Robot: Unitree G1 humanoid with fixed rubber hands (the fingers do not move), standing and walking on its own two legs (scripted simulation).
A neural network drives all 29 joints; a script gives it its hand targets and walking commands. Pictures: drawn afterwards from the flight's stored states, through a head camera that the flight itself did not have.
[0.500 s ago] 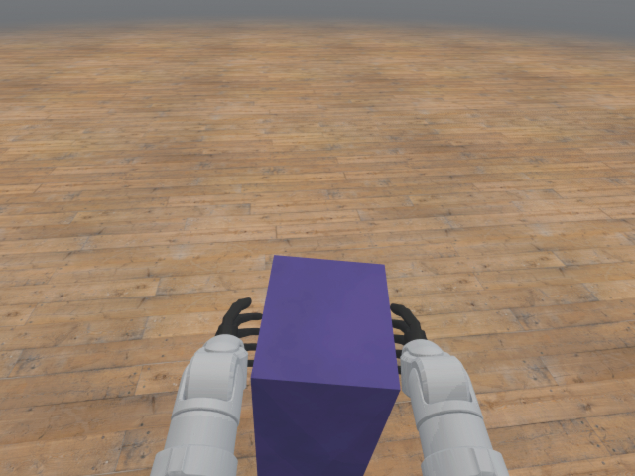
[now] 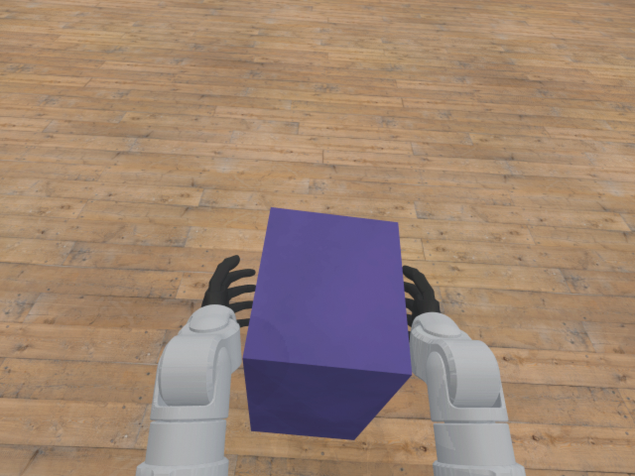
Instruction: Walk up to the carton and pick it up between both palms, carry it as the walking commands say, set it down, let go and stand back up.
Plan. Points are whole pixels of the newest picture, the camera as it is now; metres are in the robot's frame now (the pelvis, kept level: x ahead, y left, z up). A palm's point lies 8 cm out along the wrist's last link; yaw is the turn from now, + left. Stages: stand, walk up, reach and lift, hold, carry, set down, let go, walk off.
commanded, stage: carry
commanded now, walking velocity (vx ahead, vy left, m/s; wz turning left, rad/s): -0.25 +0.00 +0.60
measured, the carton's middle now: (317, 337) +0.32 +0.01 +0.01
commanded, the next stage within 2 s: none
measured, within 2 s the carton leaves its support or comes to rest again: neither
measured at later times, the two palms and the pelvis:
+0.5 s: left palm (170, 430) +0.17 +0.14 +0.12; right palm (437, 394) +0.21 -0.10 +0.10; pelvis -0.11 -0.04 +0.02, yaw +15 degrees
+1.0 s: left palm out of the picture -0.06 +0.21 +0.08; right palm out of the picture +0.09 +0.02 +0.07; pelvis -0.23 -0.09 +0.00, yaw +35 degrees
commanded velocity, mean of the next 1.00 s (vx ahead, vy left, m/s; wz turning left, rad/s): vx -0.25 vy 0.00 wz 0.60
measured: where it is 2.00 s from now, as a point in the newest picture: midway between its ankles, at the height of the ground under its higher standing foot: outside the picture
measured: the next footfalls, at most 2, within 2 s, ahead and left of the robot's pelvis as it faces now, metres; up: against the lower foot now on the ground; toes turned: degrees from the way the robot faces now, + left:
right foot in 0.26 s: -0.07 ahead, -0.13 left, +0.00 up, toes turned +5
left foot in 0.66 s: -0.19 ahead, +0.11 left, +0.00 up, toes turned +28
